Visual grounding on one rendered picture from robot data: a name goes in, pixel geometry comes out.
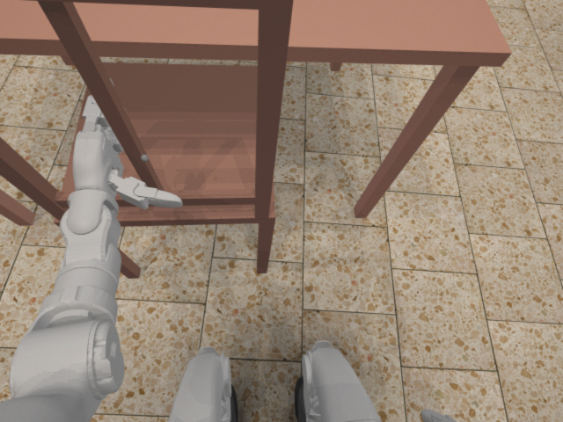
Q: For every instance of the robot left thigh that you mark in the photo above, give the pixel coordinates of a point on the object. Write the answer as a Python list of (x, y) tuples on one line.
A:
[(204, 385)]

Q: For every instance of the table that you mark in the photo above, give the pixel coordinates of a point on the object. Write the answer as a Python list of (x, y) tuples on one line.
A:
[(461, 35)]

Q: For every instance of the chair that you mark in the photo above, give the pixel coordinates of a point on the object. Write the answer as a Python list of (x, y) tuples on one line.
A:
[(210, 131)]

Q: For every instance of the left robot forearm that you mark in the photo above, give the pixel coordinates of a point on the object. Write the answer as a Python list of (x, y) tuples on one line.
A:
[(88, 278)]

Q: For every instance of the robot left hand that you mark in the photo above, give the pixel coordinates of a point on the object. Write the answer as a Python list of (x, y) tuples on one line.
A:
[(96, 153)]

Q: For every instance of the robot right shin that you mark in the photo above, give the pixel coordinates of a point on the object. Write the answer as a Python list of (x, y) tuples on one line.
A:
[(311, 405)]

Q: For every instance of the robot left upper arm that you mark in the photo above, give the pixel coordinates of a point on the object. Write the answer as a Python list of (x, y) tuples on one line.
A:
[(62, 374)]

